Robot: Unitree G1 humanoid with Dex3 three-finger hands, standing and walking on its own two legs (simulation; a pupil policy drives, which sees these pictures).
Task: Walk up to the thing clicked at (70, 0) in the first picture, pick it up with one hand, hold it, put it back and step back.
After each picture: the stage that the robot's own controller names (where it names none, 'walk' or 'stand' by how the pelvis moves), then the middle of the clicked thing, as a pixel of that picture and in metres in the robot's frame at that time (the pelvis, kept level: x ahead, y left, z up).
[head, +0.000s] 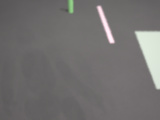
stand; (70, 4) +2.14 +0.11 -0.65
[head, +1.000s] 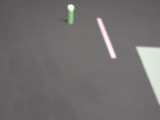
walk; (70, 14) +1.99 +0.06 -0.64
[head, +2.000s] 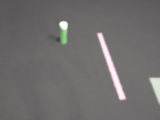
walk; (63, 33) +1.31 +0.08 -0.65
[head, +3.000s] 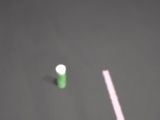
walk; (61, 77) +0.81 +0.12 -0.65
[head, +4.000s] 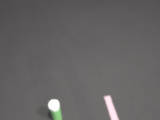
walk; (55, 111) +0.53 +0.17 -0.64
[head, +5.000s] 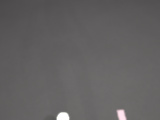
stand; out of the picture +0.41 +0.14 -0.64
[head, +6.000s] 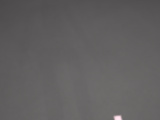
stand; out of the picture +0.38 +0.14 -0.65
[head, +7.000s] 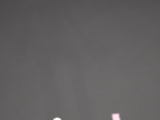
stand; out of the picture +0.38 +0.16 -0.64
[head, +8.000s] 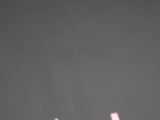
stand; out of the picture +0.38 +0.16 -0.65
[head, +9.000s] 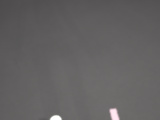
stand; out of the picture +0.38 +0.17 -0.65
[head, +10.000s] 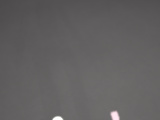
stand; out of the picture +0.40 +0.16 -0.66
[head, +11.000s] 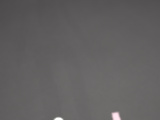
stand; out of the picture +0.38 +0.15 -0.66
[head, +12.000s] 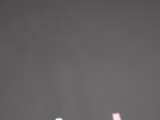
stand; out of the picture +0.39 +0.15 -0.66
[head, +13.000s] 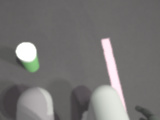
go down; (29, 59) +0.46 +0.19 -0.33
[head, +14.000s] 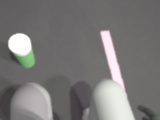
go down; (24, 53) +0.46 +0.20 -0.27
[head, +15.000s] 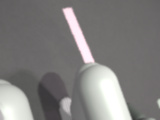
close in; out of the picture +0.45 +0.25 -0.16
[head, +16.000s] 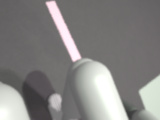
close; out of the picture +0.45 +0.26 -0.16
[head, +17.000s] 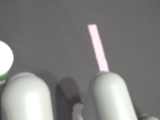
lift; out of the picture +0.33 +0.25 -0.09
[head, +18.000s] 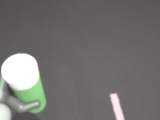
lift; (29, 89) +0.30 +0.16 +0.06
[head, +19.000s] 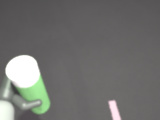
hold; (33, 89) +0.31 +0.15 +0.04
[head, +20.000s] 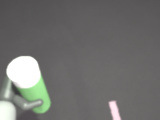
hold; (33, 89) +0.31 +0.15 +0.04
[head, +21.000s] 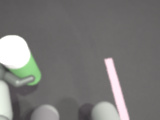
crouch; (23, 66) +0.39 +0.17 -0.03
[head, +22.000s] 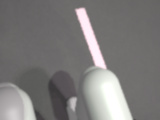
lower; out of the picture +0.45 +0.24 -0.12
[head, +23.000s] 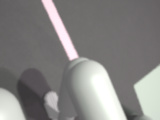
lower; out of the picture +0.44 +0.27 -0.17
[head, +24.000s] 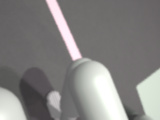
lower; out of the picture +0.44 +0.27 -0.17
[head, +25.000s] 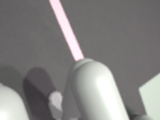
lower; out of the picture +0.43 +0.28 -0.16
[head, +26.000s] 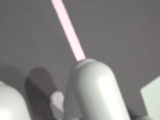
lower; out of the picture +0.43 +0.26 -0.17
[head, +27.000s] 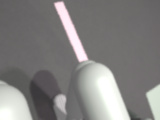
open; out of the picture +0.44 +0.24 -0.17
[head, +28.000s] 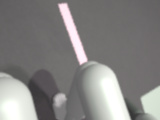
stand; out of the picture +0.43 +0.24 -0.18
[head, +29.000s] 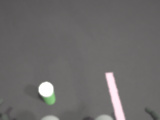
stand; (48, 94) +0.42 +0.16 -0.49
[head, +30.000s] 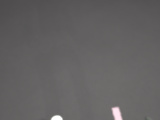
stand; out of the picture +0.39 +0.14 -0.60
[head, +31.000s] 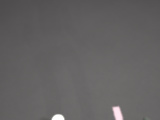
stand; out of the picture +0.39 +0.14 -0.60
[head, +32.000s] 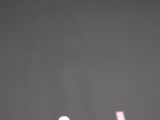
stand; out of the picture +0.42 +0.13 -0.65
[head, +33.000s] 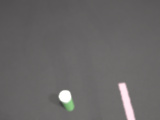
walk; (67, 101) +0.46 +0.15 -0.62
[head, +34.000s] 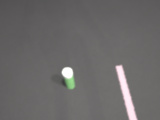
walk; (69, 79) +0.64 +0.13 -0.64
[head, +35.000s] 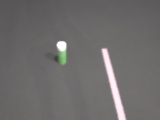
walk; (61, 53) +0.95 +0.12 -0.64
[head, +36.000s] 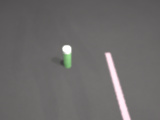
stand; (67, 57) +1.03 +0.12 -0.65
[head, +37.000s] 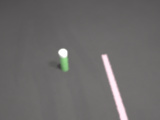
stand; (63, 60) +1.04 +0.15 -0.66
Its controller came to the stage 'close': yes
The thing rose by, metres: 0.69
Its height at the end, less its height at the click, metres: +0.00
